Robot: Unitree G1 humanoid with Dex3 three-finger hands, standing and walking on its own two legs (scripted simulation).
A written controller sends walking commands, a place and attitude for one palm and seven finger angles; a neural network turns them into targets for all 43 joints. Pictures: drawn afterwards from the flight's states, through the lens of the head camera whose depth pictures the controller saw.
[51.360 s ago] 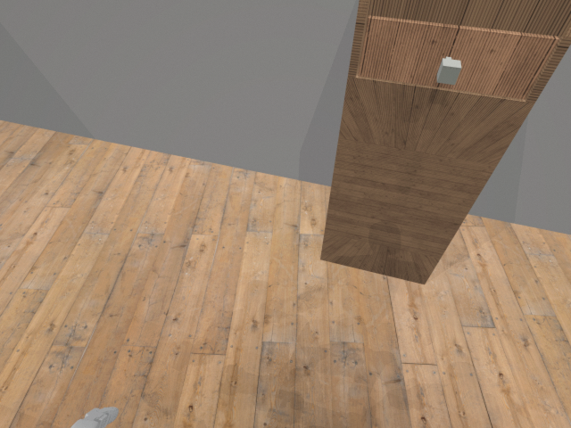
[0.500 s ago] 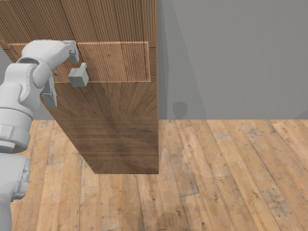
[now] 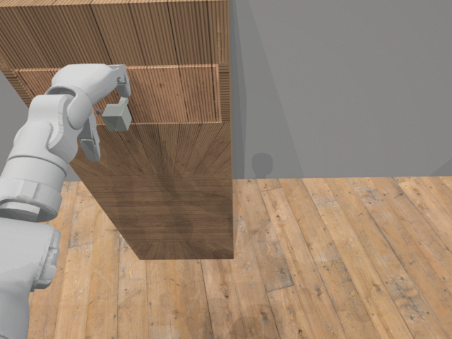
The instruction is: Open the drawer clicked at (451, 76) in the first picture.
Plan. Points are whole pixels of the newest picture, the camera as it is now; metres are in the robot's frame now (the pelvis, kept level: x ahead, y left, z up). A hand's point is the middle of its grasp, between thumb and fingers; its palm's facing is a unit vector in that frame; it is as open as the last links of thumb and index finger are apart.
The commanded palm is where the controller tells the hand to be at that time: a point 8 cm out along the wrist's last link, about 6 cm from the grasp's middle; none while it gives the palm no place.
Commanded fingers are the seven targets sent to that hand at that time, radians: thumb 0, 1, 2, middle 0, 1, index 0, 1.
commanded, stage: move the hooked fingers above the handle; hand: left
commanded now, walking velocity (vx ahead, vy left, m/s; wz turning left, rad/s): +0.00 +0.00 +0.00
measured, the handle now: (120, 110) +0.51 +0.22 +0.13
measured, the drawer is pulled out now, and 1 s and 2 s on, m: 0.00 0.00 0.00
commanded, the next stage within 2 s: lower the fingers behind the handle in 1.72 s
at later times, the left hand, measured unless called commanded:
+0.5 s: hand (79, 111) +0.45 +0.26 +0.18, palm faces -0.13 +0.03 -0.99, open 13.7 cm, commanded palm +0.45 +0.25 +0.26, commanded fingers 0.00 -0.50 0.30 -0.30 -1.20 -0.30 -1.20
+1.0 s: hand (90, 102) +0.47 +0.25 +0.18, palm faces -0.13 +0.00 -0.99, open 13.6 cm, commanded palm +0.46 +0.25 +0.26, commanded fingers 0.00 -0.50 0.30 -0.30 -1.20 -0.30 -1.20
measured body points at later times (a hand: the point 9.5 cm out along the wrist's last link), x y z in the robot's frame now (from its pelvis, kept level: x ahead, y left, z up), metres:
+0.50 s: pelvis +0.00 -0.01 +0.00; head +0.03 -0.03 +0.45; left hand +0.46 +0.26 +0.23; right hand +0.06 -0.28 -0.13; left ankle +0.01 +0.11 -0.73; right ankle -0.05 -0.12 -0.73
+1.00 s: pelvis +0.00 +0.00 +0.00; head +0.04 -0.02 +0.45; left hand +0.47 +0.24 +0.24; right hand +0.07 -0.26 -0.14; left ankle +0.01 +0.11 -0.73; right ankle -0.05 -0.12 -0.73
